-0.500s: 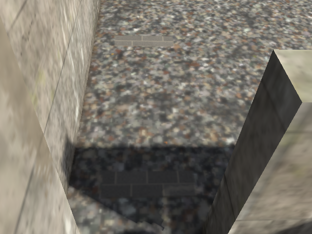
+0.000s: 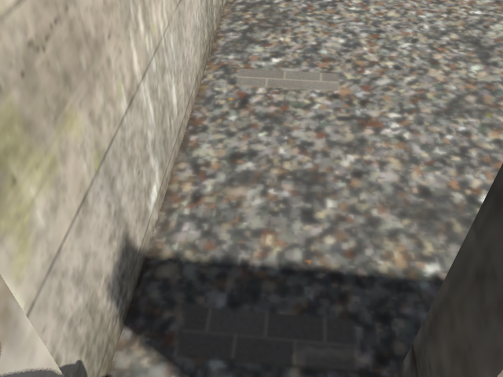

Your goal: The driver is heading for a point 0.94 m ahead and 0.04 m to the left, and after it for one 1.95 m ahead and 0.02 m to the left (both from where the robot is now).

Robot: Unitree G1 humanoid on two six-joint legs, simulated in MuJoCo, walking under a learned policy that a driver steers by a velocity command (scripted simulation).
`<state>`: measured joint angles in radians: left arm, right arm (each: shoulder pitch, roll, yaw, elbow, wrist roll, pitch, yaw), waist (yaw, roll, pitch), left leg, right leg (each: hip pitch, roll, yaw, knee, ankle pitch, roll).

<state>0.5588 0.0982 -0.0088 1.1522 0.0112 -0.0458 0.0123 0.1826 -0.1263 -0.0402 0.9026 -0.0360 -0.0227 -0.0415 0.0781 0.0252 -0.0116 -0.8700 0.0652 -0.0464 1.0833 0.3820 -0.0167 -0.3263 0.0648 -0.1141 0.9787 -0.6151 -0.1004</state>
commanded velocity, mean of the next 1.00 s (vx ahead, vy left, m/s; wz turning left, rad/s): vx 0.50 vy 0.00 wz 0.00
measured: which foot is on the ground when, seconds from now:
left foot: up 0.00-0.22, down 0.24-0.70, up 0.72-1.00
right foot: down 0.00-0.24, up 0.26-0.68, down 0.70-1.00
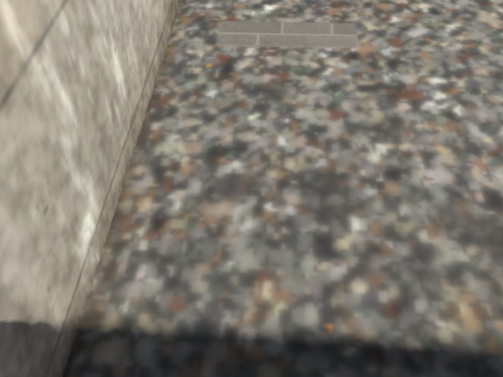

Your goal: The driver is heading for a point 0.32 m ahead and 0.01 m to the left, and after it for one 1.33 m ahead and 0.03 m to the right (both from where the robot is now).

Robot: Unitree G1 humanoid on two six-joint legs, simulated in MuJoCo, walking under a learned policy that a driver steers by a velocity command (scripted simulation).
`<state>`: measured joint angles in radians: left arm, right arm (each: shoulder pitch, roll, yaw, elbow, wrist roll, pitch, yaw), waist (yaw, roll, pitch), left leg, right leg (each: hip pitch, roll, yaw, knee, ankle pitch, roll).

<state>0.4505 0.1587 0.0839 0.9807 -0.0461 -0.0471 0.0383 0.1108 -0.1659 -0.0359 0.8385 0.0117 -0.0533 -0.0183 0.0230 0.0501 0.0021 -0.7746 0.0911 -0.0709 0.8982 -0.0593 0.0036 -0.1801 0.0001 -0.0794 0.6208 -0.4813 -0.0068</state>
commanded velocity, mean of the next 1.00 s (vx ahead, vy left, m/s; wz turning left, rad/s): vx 0.17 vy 0.00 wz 0.00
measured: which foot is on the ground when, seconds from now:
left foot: up 0.00-0.06, down 0.08-0.44, up 0.46-0.68, down 0.70-1.00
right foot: down 0.00-0.08, up 0.10-0.40, down 0.42-1.00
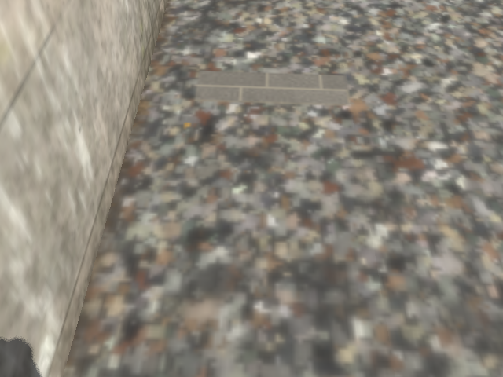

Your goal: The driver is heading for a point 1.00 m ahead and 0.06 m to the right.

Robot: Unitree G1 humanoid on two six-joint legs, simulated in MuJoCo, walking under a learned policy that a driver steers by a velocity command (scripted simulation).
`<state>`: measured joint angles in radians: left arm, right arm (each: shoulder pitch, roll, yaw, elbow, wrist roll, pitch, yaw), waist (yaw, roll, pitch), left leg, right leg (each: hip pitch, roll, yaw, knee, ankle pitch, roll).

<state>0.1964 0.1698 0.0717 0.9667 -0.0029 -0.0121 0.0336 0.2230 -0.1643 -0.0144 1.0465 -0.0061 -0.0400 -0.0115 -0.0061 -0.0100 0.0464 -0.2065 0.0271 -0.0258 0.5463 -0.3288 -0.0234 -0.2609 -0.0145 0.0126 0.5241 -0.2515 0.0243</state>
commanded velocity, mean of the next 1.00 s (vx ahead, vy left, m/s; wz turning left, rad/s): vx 0.21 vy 0.00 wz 0.00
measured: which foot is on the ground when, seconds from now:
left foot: down 0.00-0.58, up 0.60-1.00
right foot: down 0.00-1.00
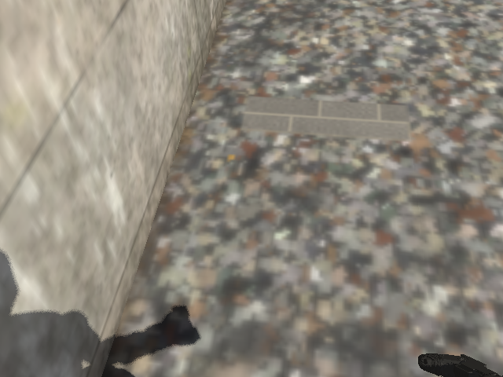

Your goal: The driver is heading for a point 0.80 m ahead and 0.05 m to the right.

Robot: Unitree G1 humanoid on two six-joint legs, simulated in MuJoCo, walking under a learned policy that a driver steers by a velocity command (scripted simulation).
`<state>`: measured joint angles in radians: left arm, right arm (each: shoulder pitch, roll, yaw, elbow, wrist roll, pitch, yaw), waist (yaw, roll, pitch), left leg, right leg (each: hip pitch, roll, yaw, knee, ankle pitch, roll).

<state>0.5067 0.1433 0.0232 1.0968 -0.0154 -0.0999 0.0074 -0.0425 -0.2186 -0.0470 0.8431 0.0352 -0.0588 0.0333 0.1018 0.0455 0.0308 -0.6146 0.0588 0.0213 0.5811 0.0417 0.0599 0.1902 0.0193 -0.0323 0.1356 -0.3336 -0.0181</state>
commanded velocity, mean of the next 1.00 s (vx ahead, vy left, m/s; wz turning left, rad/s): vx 0.46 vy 0.00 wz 0.00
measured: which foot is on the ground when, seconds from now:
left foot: up 0.00-0.06, down 0.08-0.66, up 0.68-1.00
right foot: down 0.00-0.10, up 0.12-0.64, down 0.66-1.00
